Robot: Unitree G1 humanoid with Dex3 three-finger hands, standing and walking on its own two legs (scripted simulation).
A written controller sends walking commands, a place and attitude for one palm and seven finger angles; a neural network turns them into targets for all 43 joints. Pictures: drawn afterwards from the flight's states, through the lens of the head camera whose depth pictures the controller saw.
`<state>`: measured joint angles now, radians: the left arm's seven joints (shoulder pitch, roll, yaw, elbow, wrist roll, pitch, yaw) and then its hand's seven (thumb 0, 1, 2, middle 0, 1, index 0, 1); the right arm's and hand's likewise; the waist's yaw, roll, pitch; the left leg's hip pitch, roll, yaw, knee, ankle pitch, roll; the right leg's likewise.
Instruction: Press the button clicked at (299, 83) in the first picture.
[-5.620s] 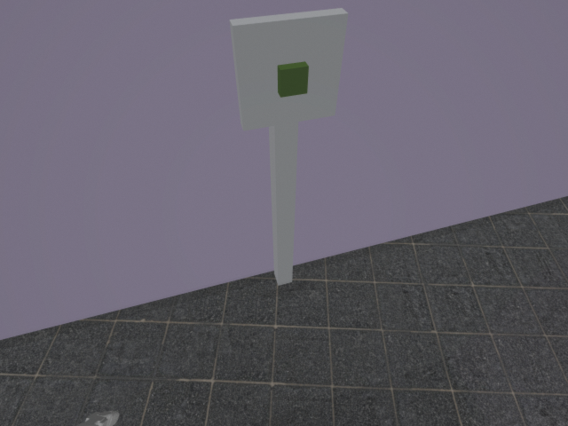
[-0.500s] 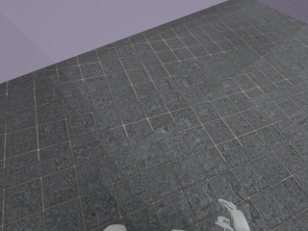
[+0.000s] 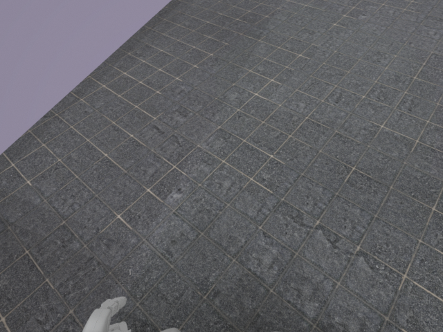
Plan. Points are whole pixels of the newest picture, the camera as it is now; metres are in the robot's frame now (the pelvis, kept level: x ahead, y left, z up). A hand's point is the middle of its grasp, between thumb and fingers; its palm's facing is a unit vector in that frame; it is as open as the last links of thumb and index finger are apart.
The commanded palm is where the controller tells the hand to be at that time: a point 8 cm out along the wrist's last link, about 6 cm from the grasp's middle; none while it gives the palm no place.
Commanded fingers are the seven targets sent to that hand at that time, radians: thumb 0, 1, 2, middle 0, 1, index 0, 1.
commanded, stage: walk to a spot facing it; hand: left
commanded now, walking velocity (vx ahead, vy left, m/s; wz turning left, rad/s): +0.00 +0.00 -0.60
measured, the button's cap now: out of the picture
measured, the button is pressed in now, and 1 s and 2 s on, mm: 0 0 0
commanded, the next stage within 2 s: turn to face it in 1.14 s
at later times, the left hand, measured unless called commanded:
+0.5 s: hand out of the picture +0.04 +0.21 -0.15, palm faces -0.09 -0.98 -0.18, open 7.4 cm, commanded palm none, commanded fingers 0.00 0.90 0.90 -0.20 -0.30 -0.20 -0.30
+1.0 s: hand (160, 254) +0.30 +0.16 -0.15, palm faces -0.53 -0.83 -0.20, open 7.4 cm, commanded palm none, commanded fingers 0.00 0.90 0.90 -0.20 -0.30 -0.20 -0.30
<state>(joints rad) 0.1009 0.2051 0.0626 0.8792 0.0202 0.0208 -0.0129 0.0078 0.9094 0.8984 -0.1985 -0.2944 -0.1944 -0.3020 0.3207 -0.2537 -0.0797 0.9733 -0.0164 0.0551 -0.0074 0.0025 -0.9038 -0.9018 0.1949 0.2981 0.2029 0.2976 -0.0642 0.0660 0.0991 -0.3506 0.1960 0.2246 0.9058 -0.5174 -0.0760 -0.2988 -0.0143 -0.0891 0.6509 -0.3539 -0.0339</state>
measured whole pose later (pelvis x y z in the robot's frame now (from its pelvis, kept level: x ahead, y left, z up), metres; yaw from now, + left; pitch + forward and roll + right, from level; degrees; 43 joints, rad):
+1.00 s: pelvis +0.11 +0.04 +0.02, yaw -34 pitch -1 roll -1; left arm 0.14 0.24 0.10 0.94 0.03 0.08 -0.02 0.01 0.91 0.90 -0.19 -0.29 -0.19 -0.30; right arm 0.37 -0.17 -0.04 1.01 -0.02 0.00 -0.03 0.00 -0.91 -0.90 0.20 0.30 0.20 0.30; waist -0.03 -0.03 0.08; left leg -0.11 0.10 0.35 0.48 -0.34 0.03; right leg -0.50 -0.07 -0.05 1.01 -0.32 0.07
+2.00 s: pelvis +0.12 +0.05 +0.02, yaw -68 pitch -1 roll -2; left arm 0.24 0.27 0.11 0.95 0.03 0.09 -0.03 0.01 0.91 0.90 -0.20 -0.29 -0.19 -0.30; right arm 0.21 -0.17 -0.03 0.89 -0.02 0.02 -0.02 0.00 -0.90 -0.90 0.20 0.30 0.21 0.30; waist 0.03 -0.04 0.07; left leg -0.17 0.09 0.19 0.48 -0.28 0.03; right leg -0.48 -0.03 0.04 1.15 -0.39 0.09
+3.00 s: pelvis +0.11 +0.05 +0.02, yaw -104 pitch -1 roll -2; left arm 0.24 0.28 0.11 0.93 0.03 0.08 -0.02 0.01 0.91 0.90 -0.20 -0.29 -0.19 -0.30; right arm 0.17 -0.17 -0.02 0.86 -0.02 0.02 -0.02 0.00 -0.90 -0.90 0.20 0.30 0.21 0.30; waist 0.04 -0.05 0.08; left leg -0.21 0.06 0.14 0.49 -0.27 0.03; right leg -0.50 0.02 0.06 1.21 -0.39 0.07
